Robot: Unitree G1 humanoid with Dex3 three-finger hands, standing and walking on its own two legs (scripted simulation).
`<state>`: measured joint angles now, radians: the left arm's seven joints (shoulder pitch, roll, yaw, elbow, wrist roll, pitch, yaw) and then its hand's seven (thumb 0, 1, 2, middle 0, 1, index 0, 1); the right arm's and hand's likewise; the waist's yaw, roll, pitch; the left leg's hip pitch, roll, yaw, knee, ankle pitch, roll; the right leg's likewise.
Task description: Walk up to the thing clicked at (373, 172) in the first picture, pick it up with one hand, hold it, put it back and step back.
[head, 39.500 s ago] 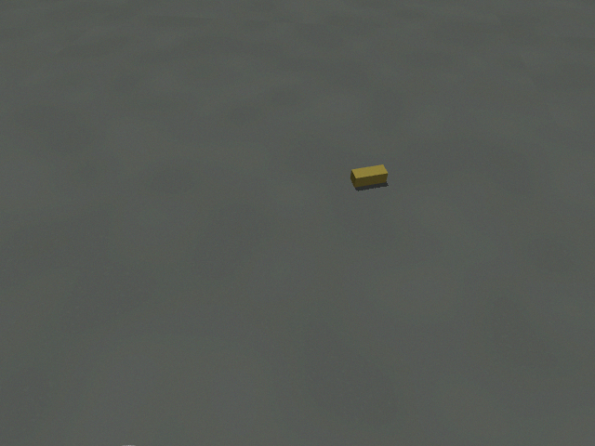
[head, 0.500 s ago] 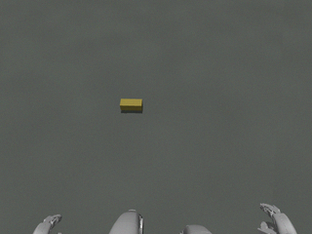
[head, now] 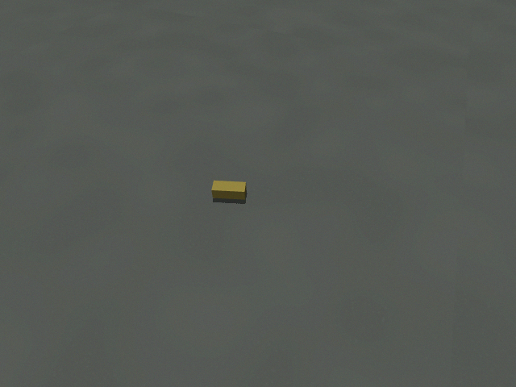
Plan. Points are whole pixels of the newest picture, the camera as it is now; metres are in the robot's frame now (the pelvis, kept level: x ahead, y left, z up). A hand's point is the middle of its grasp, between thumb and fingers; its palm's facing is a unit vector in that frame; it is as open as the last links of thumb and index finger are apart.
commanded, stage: step back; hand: left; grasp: from above
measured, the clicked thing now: (229, 190) +1.11 +0.22 -0.73
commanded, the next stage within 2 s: stand in 0.70 s
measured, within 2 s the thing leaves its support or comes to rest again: neither
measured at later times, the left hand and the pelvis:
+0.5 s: hand out of the picture +0.10 +0.28 -0.16, palm faces +0.03 -0.94 -0.35, open 7.4 cm; pelvis +0.04 +0.01 +0.00, yaw +1 degrees
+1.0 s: hand out of the picture +0.14 +0.26 -0.14, palm faces -0.03 -0.94 -0.33, open 7.4 cm; pelvis +0.05 +0.01 +0.02, yaw +0 degrees
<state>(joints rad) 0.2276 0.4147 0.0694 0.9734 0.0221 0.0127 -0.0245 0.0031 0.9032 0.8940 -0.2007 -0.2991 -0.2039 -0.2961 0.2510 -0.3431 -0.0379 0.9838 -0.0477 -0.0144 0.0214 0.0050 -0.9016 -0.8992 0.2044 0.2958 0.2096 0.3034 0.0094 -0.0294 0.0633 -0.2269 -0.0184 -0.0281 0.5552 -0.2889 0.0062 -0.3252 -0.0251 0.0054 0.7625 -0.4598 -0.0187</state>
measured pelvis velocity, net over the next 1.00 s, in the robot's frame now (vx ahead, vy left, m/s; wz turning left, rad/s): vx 0.05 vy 0.01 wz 0.00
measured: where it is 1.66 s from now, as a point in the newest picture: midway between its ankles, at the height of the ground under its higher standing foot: outside the picture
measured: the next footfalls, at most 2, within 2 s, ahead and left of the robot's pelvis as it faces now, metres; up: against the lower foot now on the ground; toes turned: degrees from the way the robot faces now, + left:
left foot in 0.32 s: +0.11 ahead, +0.14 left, +0.00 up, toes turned +2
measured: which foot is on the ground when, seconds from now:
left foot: down 0.00-0.08, up 0.10-0.30, down 0.32-1.00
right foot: down 0.00-1.00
